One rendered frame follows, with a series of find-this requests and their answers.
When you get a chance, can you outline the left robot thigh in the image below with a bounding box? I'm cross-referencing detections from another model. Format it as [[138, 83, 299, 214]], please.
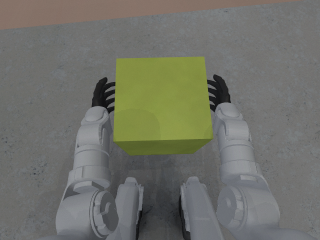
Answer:
[[105, 181, 144, 240]]

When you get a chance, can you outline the carton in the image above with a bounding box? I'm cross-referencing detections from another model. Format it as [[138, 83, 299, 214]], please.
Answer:
[[113, 56, 214, 156]]

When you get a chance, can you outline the right robot foot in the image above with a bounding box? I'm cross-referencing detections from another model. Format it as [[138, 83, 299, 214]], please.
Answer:
[[178, 195, 191, 240]]

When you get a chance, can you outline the robot right upper arm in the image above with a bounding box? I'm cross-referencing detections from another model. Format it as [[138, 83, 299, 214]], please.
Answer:
[[216, 184, 318, 240]]

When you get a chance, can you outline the robot right forearm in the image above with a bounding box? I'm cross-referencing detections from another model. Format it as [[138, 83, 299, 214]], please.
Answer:
[[213, 102, 280, 219]]

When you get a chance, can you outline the robot left hand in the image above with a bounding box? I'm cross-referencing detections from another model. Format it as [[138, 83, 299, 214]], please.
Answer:
[[91, 77, 116, 114]]

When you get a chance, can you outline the robot left forearm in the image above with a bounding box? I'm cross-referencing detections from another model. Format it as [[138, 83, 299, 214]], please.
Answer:
[[55, 106, 113, 232]]

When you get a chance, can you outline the robot right hand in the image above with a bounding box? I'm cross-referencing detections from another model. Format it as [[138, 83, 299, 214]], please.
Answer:
[[207, 74, 231, 112]]

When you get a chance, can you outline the robot left upper arm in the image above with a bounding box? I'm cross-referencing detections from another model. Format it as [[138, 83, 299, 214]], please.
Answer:
[[36, 189, 119, 240]]

